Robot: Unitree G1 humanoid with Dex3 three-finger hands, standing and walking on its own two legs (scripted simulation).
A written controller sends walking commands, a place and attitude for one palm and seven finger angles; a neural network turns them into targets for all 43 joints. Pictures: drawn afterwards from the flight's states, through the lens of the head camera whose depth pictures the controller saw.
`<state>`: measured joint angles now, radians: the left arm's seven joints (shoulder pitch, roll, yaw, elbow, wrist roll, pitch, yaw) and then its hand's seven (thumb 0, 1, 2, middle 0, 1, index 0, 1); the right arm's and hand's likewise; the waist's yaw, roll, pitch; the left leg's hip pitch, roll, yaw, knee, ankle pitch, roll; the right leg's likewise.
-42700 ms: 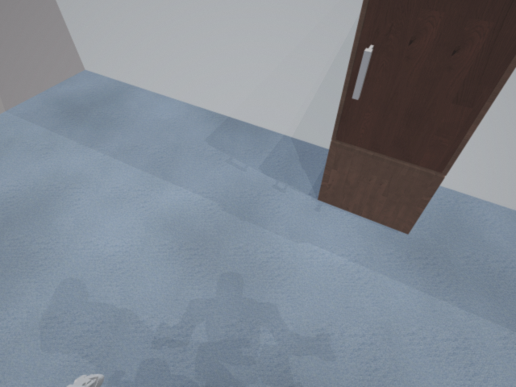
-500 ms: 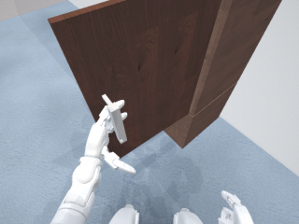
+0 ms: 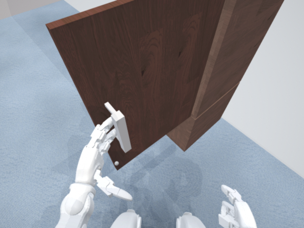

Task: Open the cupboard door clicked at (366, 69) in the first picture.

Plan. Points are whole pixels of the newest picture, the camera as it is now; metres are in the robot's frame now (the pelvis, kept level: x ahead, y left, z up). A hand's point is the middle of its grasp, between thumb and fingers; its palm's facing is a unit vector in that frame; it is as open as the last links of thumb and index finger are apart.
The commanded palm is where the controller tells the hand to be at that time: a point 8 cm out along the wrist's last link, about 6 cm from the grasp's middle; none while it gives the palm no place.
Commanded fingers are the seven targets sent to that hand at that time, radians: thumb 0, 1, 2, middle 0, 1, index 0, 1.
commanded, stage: slide the hand sideways off the handle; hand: left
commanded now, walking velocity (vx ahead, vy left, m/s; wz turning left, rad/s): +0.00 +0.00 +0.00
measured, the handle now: (118, 128) +0.35 +0.11 +0.05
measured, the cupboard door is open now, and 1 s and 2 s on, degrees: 87 87 87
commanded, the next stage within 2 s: draw the hand back to the body in 0.52 s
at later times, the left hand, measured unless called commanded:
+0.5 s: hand (91, 177) +0.23 +0.16 +0.04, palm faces -0.03 -1.00 -0.07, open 16.3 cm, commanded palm +0.21 +0.22 +0.05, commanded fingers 0.00 -0.50 0.30 -0.15 -0.30 -0.15 -0.30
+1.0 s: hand (66, 175) +0.21 +0.19 +0.10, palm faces -0.03 -1.00 -0.07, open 16.3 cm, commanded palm +0.19 +0.25 +0.12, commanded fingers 0.00 -0.50 0.30 -0.15 -0.30 -0.15 -0.30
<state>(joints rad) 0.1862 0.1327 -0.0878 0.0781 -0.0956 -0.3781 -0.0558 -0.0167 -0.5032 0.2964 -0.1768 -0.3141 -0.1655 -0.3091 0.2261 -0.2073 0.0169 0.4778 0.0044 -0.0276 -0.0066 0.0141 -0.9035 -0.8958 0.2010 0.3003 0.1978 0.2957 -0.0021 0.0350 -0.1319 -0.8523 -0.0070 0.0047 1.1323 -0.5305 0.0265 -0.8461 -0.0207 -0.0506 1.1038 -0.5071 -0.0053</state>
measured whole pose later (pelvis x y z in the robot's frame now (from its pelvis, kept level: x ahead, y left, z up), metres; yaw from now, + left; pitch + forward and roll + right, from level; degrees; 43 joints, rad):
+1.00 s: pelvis +0.01 -0.01 +0.02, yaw +1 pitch +10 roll -2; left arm 0.44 0.28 0.20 -0.14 -0.32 -0.26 -0.31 -0.02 -0.50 0.30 -0.15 -0.30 -0.15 -0.30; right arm 0.28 -0.24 0.04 0.46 0.05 -0.12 -0.08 0.02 -0.90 -0.90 0.20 0.30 0.20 0.30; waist 0.00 0.06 -0.14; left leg -0.71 0.01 -0.04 1.03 -0.50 0.01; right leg -0.68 0.00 -0.09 0.97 -0.47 -0.02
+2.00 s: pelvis +0.04 -0.01 +0.09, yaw +0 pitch -4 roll +0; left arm 0.45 0.33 0.33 -0.36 -0.06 -0.07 0.12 0.01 0.82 0.87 -0.21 -0.30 -0.20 -0.30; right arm 0.19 -0.24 0.02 0.63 0.00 -0.10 -0.08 0.02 -0.90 -0.90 0.20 0.30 0.20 0.30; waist 0.07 0.08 0.01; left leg -0.08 0.00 0.00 0.42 -0.27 0.01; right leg -0.08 0.00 -0.05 0.41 -0.25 -0.01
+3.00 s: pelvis -0.06 +0.01 +0.08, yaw +0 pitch -1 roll -2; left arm 0.54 0.41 0.42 -0.50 -0.01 -0.20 0.16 0.01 0.88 0.89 -0.21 -0.30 -0.21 -0.30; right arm 0.21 -0.22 0.01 0.57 0.00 -0.06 -0.09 0.01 -0.90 -0.90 0.20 0.30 0.20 0.30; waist 0.00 0.01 0.04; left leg -0.37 -0.01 0.00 0.56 -0.19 0.05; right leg -0.34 0.01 -0.03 0.49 -0.18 0.02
